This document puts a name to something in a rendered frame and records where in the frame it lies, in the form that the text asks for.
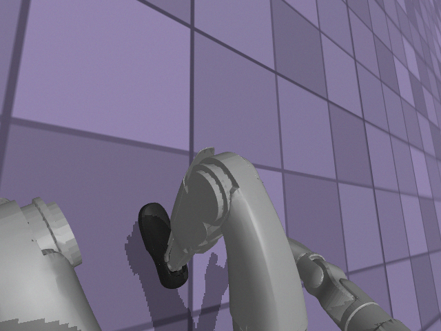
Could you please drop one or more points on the right robot foot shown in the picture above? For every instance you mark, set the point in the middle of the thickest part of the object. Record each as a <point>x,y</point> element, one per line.
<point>154,225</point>

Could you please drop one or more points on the right robot arm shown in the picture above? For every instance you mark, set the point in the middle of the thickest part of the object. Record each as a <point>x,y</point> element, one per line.
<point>347,305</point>

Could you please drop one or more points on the right robot hand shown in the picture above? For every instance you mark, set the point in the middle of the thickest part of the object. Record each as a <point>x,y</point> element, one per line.
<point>298,249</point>

